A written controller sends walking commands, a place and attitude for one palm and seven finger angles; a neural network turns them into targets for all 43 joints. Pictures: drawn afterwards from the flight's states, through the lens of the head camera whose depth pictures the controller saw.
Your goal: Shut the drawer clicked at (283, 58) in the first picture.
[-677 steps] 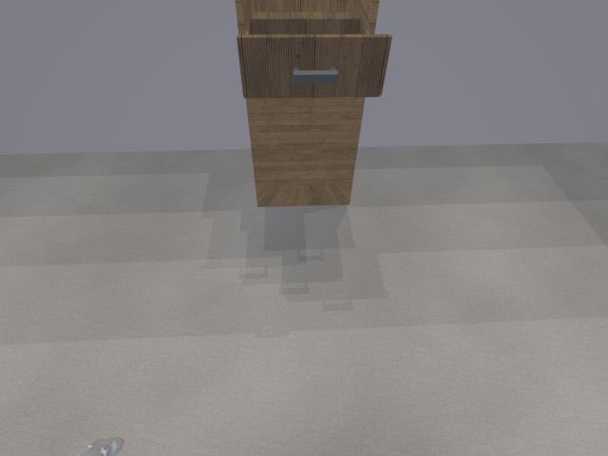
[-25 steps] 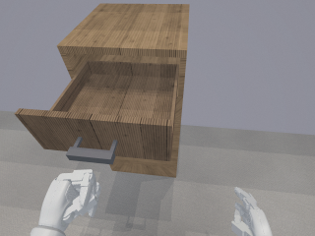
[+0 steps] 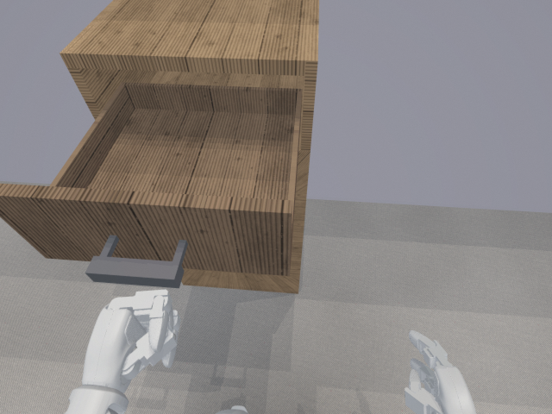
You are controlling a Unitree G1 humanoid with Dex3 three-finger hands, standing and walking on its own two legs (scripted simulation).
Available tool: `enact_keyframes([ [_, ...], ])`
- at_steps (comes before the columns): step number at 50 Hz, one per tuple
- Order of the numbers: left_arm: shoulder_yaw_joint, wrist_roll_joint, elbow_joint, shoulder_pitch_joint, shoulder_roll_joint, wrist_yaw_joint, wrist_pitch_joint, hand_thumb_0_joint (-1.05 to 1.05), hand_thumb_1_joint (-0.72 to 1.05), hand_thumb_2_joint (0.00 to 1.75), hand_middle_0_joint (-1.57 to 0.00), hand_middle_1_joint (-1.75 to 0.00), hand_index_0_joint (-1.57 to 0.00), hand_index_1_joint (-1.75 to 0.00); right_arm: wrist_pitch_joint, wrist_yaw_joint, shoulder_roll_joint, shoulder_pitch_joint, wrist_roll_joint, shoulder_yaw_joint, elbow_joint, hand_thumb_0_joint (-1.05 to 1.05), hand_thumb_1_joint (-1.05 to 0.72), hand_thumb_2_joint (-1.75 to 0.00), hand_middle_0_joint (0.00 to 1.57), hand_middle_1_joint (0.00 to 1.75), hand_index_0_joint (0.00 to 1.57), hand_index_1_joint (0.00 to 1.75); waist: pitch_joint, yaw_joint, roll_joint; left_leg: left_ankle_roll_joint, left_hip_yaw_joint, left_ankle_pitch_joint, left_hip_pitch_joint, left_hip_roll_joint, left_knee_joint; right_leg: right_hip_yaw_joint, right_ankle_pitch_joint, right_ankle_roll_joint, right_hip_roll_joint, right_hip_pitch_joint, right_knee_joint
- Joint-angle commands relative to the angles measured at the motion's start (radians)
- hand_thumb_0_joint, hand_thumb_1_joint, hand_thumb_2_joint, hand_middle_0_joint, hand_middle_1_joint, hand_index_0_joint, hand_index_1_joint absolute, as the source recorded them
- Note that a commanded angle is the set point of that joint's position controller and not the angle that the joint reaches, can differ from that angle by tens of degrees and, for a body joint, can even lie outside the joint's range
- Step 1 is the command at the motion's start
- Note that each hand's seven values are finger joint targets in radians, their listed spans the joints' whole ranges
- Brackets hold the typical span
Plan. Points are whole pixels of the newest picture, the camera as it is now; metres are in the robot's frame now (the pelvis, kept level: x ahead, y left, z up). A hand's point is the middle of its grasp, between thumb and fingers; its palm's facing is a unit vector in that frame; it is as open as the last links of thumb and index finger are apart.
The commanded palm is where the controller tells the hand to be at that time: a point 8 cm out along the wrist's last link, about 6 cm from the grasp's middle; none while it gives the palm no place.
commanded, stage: bring the fist close to the handle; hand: left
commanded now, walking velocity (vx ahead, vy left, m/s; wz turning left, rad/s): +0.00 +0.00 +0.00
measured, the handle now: (141, 257) +0.31 +0.20 +0.08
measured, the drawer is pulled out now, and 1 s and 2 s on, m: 0.30 0.26 0.14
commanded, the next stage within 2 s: push the drawer shut in 0.30 s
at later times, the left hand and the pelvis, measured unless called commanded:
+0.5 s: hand (164, 338) +0.20 +0.14 +0.08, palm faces -0.03 -1.00 -0.06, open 3.3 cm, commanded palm +0.19 +0.20 +0.08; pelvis +0.00 -0.01 +0.00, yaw +1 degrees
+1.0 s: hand (173, 297) +0.26 +0.15 +0.07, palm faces -0.07 -1.00 -0.06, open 2.9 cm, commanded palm +0.26 +0.20 +0.08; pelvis -0.02 +0.00 +0.00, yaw +1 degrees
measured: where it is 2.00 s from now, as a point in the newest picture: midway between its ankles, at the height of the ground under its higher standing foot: outside the picture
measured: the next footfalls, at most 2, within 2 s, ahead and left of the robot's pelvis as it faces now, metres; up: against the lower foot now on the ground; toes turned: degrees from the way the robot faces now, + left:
none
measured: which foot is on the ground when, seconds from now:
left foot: down 0.00-1.00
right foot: down 0.00-1.00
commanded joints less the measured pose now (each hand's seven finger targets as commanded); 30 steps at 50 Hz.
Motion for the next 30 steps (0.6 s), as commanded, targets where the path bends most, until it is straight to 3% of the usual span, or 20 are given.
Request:
enact_keyframes([
  [1, 0.075, -0.017, -0.249, -0.017, 0.088, 0.015, -0.089, 0.00, 0.90, 0.90, -1.40, -1.60, -1.40, -1.60, -0.040, -0.005, -0.108, -0.055, 0.011, -0.049, -0.173, 0.00, -0.90, -0.90, 0.20, 0.30, 0.20, 0.30, -0.186, -0.007, -0.026, 0.000, -0.056, 0.317, 0.192, 0.026, -0.100, 0.047, 0.397, 0.045, -0.019, 0.038, -0.129],
  [4, 0.065, -0.024, -0.202, 0.010, 0.071, -0.002, -0.075, 0.00, 0.90, 0.90, -1.40, -1.60, -1.40, -1.60, -0.026, -0.007, -0.111, -0.053, 0.013, -0.049, -0.167, 0.00, -0.90, -0.90, 0.20, 0.30, 0.20, 0.30, -0.140, -0.017, -0.059, 0.002, -0.056, 0.299, 0.168, 0.024, -0.095, 0.058, 0.417, 0.053, -0.021, 0.035, -0.145],
  [7, 0.048, -0.036, -0.214, 0.015, 0.065, -0.027, -0.063, 0.00, 0.90, 0.90, -1.40, -1.60, -1.40, -1.60, -0.022, -0.008, -0.117, -0.057, 0.017, -0.048, -0.182, 0.00, -0.90, -0.90, 0.20, 0.30, 0.20, 0.30, -0.150, -0.018, -0.052, 0.002, -0.058, 0.298, 0.165, 0.022, -0.099, 0.055, 0.424, 0.056, -0.025, 0.044, -0.145],
  [11, 0.091, -0.041, -0.234, 0.024, 0.099, -0.029, -0.064, 0.00, 0.90, 0.90, -1.40, -1.60, -1.40, -1.60, -0.013, -0.015, -0.114, -0.053, 0.015, -0.051, -0.185, 0.00, -0.90, -0.90, 0.20, 0.30, 0.20, 0.30, -0.170, -0.012, -0.076, 0.004, -0.053, 0.301, 0.160, 0.018, -0.093, 0.068, 0.463, 0.064, -0.032, 0.070, -0.150],
  [13, 0.127, -0.037, -0.244, 0.029, 0.132, -0.018, -0.081, 0.00, 0.90, 0.90, -1.40, -1.60, -1.40, -1.60, -0.009, -0.016, -0.112, -0.060, 0.013, -0.053, -0.178, 0.00, -0.90, -0.90, 0.20, 0.30, 0.20, 0.30, -0.166, -0.004, -0.049, 0.005, -0.052, 0.309, 0.160, 0.017, -0.089, 0.073, 0.476, 0.062, -0.032, 0.074, -0.149],
  [16, 0.100, -0.039, -0.252, 0.007, 0.106, -0.014, -0.106, 0.00, 0.90, 0.90, -1.40, -1.60, -1.40, -1.60, -0.010, -0.013, -0.105, -0.056, 0.015, -0.048, -0.180, 0.00, -0.90, -0.90, 0.20, 0.30, 0.20, 0.30, -0.150, -0.013, -0.014, 0.002, -0.052, 0.298, 0.167, 0.019, -0.092, 0.061, 0.424, 0.054, -0.025, 0.037, -0.143],
  [19, 0.092, -0.043, -0.210, 0.014, 0.092, -0.018, -0.113, 0.00, 0.90, 0.90, -1.40, -1.60, -1.40, -1.60, -0.009, -0.013, -0.110, -0.057, 0.013, -0.048, -0.172, 0.00, -0.90, -0.90, 0.20, 0.30, 0.20, 0.30, -0.123, -0.019, -0.025, 0.002, -0.053, 0.256, 0.145, 0.018, -0.086, 0.070, 0.375, 0.055, -0.025, 0.020, -0.156],
  [23, 0.107, -0.043, -0.158, -0.101, 0.132, -0.037, -0.101, 0.00, 0.90, 0.90, -1.40, -1.60, -1.40, -1.60, -0.008, -0.022, -0.131, -0.059, 0.014, -0.046, -0.159, 0.00, -0.90, -0.90, 0.20, 0.30, 0.20, 0.30, -0.095, -0.047, -0.083, 0.007, -0.059, 0.191, 0.104, 0.017, -0.069, 0.105, 0.296, 0.067, -0.034, -0.001, -0.188],
  [24, 0.096, -0.046, -0.145, -0.123, 0.119, -0.045, -0.097, 0.00, 0.90, 0.90, -1.40, -1.60, -1.40, -1.60, -0.007, -0.024, -0.131, -0.059, 0.014, -0.044, -0.164, 0.00, -0.90, -0.90, 0.20, 0.30, 0.20, 0.30, -0.109, -0.045, -0.075, 0.007, -0.056, 0.181, 0.101, 0.015, -0.069, 0.117, 0.282, 0.069, -0.038, 0.002, -0.193],
  [28, 0.141, -0.052, -0.132, -0.214, 0.162, -0.039, -0.088, 0.00, 0.90, 0.90, -1.40, -1.60, -1.40, -1.60, -0.012, -0.028, -0.136, -0.061, 0.017, -0.039, -0.153, 0.00, -0.90, -0.90, 0.20, 0.30, 0.20, 0.30, -0.154, -0.031, -0.025, 0.007, -0.058, 0.198, 0.136, 0.017, -0.087, 0.103, 0.270, 0.058, -0.033, 0.026, -0.192],
  [29, 0.113, -0.054, -0.142, -0.234, 0.131, -0.037, -0.088, 0.00, 0.90, 0.90, -1.40, -1.60, -1.40, -1.60, -0.015, -0.027, -0.130, -0.064, 0.016, -0.038, -0.153, 0.00, -0.90, -0.90, 0.20, 0.30, 0.20, 0.30, -0.177, -0.029, 0.000, 0.008, -0.057, 0.218, 0.162, 0.015, -0.095, 0.091, 0.296, 0.053, -0.032, 0.033, -0.182],
  [30, 0.126, -0.058, -0.132, -0.232, 0.140, -0.031, -0.083, 0.00, 0.90, 0.90, -1.40, -1.60, -1.40, -1.60, -0.018, -0.026, -0.129, -0.058, 0.017, -0.037, -0.156, 0.00, -0.90, -0.90, 0.20, 0.30, 0.20, 0.30, -0.180, -0.023, 0.000, 0.006, -0.058, 0.227, 0.167, 0.017, -0.101, 0.086, 0.311, 0.053, -0.031, 0.038, -0.181],
])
